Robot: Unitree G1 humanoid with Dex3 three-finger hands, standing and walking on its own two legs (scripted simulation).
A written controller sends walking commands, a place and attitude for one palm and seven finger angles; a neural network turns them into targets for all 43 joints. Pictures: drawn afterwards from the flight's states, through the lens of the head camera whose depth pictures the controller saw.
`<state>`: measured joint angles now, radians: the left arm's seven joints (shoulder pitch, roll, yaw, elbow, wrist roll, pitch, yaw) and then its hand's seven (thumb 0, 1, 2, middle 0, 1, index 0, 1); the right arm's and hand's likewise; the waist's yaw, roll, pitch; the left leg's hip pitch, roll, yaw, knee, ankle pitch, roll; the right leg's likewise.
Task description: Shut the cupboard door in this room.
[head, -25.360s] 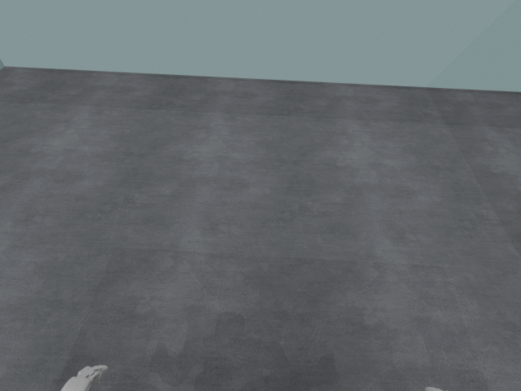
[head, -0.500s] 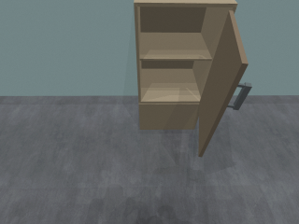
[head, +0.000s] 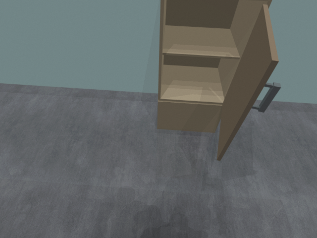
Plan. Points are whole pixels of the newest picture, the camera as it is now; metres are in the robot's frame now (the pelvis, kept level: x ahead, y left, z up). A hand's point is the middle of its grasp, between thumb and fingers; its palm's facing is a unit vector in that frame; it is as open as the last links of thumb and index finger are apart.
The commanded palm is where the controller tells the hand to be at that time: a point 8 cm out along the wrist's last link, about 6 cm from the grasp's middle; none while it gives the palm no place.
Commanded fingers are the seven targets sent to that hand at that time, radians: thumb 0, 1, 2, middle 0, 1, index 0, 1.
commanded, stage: stand and wait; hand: left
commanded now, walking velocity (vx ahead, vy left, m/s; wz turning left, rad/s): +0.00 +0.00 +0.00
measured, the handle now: (262, 97) +0.59 -0.32 +0.00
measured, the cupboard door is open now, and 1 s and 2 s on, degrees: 78 78 78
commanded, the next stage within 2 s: turn or walk to find it in 0.06 s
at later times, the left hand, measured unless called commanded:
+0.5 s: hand out of the picture +0.09 +0.17 -0.17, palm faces -0.09 -0.98 -0.16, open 7.4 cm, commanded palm none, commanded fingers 0.00 0.90 0.90 -0.20 -0.30 -0.20 -0.30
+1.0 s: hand (120, 205) +0.24 +0.14 -0.18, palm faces -0.04 -0.98 -0.18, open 7.3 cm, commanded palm none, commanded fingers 0.00 0.90 0.90 -0.20 -0.30 -0.20 -0.30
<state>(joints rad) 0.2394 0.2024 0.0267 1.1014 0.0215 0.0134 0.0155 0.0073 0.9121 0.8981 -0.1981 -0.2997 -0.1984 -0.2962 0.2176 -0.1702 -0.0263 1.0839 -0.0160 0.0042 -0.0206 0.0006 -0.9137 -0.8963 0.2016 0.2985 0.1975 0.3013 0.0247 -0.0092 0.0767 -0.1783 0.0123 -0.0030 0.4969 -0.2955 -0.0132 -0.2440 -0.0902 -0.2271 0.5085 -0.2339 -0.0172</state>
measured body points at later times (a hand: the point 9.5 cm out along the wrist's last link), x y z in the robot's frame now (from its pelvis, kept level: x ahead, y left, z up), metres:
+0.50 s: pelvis +0.06 +0.00 +0.00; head +0.09 -0.01 +0.45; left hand +0.09 +0.23 -0.16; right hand -0.04 -0.21 -0.15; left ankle -0.02 +0.13 -0.74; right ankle +0.04 -0.11 -0.69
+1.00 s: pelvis +0.18 -0.04 +0.00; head +0.19 -0.02 +0.45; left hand +0.24 +0.19 -0.17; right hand +0.22 -0.28 -0.15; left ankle +0.18 +0.08 -0.74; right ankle +0.16 -0.15 -0.74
